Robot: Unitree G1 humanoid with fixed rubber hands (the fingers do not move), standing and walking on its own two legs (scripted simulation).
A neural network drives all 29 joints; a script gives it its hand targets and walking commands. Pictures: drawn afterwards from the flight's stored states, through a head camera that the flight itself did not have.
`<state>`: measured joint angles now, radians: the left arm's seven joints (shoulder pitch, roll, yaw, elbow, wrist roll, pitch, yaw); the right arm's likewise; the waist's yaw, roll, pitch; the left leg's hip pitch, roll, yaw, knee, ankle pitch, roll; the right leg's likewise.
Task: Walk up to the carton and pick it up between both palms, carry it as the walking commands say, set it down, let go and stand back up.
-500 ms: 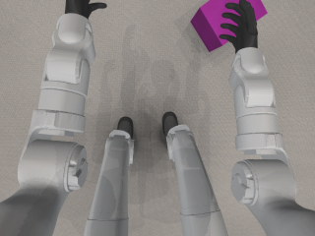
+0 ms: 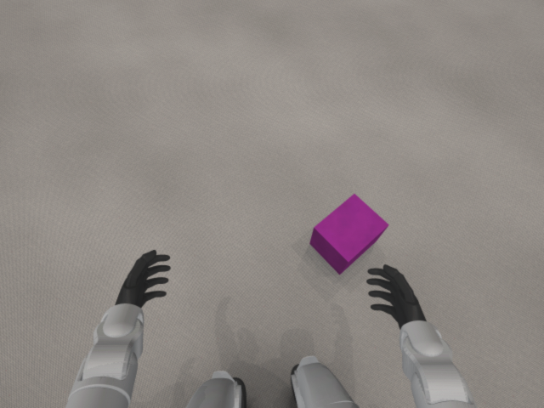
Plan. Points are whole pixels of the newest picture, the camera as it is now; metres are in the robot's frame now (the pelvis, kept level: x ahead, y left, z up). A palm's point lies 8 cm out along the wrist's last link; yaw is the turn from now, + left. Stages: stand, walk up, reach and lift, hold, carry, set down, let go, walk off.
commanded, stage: let go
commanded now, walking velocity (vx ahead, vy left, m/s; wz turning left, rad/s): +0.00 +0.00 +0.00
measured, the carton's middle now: (346, 234) +0.59 -0.29 -0.66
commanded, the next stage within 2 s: stand in 0.62 s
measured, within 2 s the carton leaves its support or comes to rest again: neither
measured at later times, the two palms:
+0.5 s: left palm (48, 401) +0.18 +0.27 -0.03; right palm (399, 350) +0.20 -0.18 -0.05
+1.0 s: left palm out of the picture +0.15 +0.30 -0.07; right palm (459, 371) +0.17 -0.26 -0.06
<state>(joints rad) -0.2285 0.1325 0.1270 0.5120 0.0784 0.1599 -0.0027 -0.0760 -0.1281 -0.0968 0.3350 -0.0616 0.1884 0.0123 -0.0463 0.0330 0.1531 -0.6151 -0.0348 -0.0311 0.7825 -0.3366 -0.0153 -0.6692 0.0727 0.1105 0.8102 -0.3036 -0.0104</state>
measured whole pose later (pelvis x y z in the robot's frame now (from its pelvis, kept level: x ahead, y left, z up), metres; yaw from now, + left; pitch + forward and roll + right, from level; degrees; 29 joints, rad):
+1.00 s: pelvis +0.08 +0.02 +0.03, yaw +3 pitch -3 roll -1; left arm 0.34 0.25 0.07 0.80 0.04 0.01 0.02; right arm 0.35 -0.28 -0.11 0.78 -0.04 0.02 0.00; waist -0.01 0.02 -0.20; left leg -0.13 -0.04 -0.08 0.56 -0.37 0.02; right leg -0.14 0.03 0.05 0.53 -0.34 0.00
